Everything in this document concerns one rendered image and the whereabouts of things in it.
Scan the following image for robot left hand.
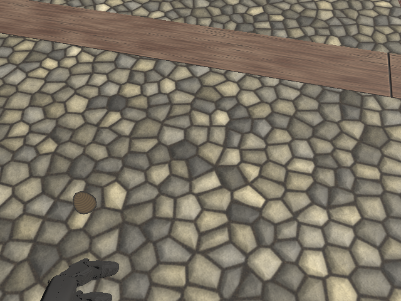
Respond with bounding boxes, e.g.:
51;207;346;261
40;258;119;301

